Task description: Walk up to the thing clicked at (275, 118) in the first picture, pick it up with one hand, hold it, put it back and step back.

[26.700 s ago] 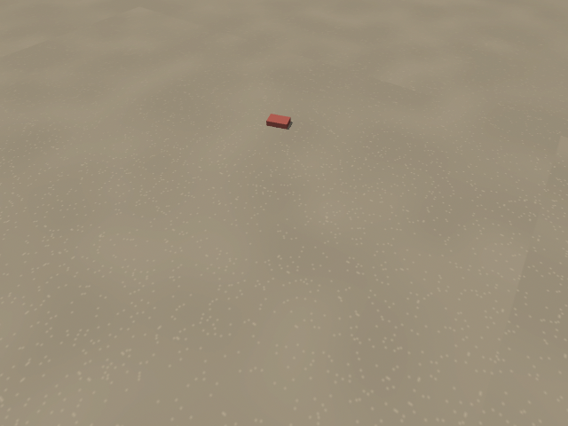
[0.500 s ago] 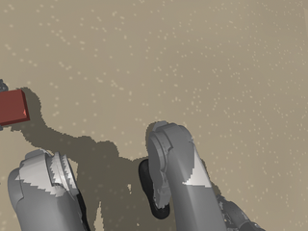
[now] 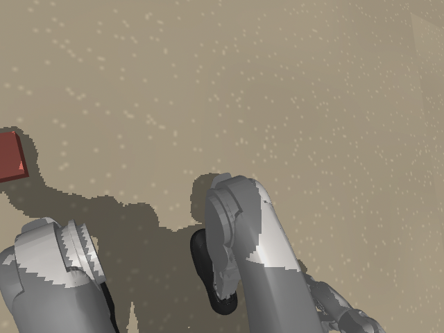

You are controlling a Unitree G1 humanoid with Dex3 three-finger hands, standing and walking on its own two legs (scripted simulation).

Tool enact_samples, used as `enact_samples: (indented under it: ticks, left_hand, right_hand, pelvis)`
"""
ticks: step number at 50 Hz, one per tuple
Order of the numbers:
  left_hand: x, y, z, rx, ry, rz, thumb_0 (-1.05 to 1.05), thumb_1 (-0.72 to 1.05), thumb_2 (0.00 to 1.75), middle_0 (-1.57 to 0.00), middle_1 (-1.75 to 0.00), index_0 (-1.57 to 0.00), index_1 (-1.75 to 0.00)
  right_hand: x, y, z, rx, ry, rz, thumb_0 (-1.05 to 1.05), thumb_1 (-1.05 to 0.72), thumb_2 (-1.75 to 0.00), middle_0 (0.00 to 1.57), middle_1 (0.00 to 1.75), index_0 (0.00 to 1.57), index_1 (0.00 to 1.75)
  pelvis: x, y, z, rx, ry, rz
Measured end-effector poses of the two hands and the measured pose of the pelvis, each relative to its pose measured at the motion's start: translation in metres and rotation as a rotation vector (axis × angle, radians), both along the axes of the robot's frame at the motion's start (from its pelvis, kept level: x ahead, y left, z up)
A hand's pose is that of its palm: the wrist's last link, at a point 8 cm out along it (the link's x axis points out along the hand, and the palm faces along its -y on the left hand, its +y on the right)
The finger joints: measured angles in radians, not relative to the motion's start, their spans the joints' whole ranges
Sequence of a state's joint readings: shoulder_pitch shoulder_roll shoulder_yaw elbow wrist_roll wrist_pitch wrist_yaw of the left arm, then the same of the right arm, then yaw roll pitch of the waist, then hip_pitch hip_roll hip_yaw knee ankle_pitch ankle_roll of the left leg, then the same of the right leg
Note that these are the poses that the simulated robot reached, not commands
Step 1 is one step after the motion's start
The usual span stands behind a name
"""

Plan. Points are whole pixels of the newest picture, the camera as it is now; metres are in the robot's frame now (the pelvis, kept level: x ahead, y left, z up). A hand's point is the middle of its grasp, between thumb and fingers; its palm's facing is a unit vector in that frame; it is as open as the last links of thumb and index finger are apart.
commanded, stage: rest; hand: left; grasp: from above
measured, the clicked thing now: out of the picture +0.43 +0.32 -0.27
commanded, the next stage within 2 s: open in 0.28 s
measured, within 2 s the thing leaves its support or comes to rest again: neither
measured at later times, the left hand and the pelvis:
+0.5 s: hand out of the picture +0.42 +0.33 -0.23, palm faces -0.45 -0.11 -0.89, open 10.8 cm; pelvis +0.00 +0.00 +0.00, yaw -1 degrees
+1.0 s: hand out of the picture +0.42 +0.33 -0.24, palm faces -0.43 -0.12 -0.90, open 13.0 cm; pelvis +0.00 +0.00 +0.00, yaw -1 degrees
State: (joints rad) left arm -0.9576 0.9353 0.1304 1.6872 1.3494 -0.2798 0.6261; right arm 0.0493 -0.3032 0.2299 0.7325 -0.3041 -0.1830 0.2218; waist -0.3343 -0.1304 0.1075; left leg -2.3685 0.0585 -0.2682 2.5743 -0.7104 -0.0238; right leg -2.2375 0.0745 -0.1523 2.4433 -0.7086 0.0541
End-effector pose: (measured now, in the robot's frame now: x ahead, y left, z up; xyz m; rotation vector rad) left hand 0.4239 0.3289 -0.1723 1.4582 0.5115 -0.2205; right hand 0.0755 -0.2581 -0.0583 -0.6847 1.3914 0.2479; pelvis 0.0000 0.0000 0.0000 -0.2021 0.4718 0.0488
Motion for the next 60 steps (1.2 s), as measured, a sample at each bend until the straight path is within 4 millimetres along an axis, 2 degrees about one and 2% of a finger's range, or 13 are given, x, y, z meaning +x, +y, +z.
enact_samples:
  ticks: [20,25,34,50,60]
  left_hand:
    - [-0.001,0.003,-0.003,-0.001,0.004,0.004,0.00,-0.03,0.32,-0.74,-0.32,-0.75,-0.32]
    - [-0.001,0.003,-0.004,0.003,0.007,0.000,0.00,-0.04,0.36,-0.71,-0.35,-0.72,-0.35]
    - [-0.004,0.000,-0.008,0.000,0.011,-0.016,0.00,-0.06,0.55,-0.59,-0.46,-0.58,-0.48]
    - [0.002,0.000,-0.007,0.002,-0.019,0.008,0.00,-0.29,0.79,-0.32,-0.71,-0.29,-0.73]
    - [-0.001,0.009,-0.009,0.005,0.026,0.033,0.00,-0.40,0.90,-0.19,-0.84,-0.17,-0.85]
  right_hand:
    - [-0.009,0.005,0.005,0.012,0.018,0.028,0.00,-0.90,-0.90,0.20,0.30,0.21,0.30]
    - [-0.011,0.006,0.005,0.015,0.015,0.036,0.00,-0.90,-0.90,0.20,0.30,0.21,0.30]
    - [-0.010,0.007,0.007,0.020,0.014,0.053,0.00,-0.90,-0.90,0.20,0.30,0.21,0.30]
    - [0.001,0.006,0.013,0.021,-0.009,0.078,0.00,-0.89,-0.90,0.20,0.30,0.21,0.30]
    - [-0.008,0.008,0.009,0.031,0.015,0.062,0.00,-0.89,-0.90,0.20,0.30,0.21,0.30]
  pelvis:
    - [-0.002,0.002,0.000,-0.012,-0.022,-0.006]
    - [-0.004,0.002,-0.001,-0.014,-0.030,-0.007]
    - [-0.004,0.002,0.000,-0.017,-0.035,-0.008]
    - [-0.004,0.003,0.001,-0.025,-0.034,-0.010]
    - [-0.005,0.002,0.001,-0.020,-0.035,-0.008]
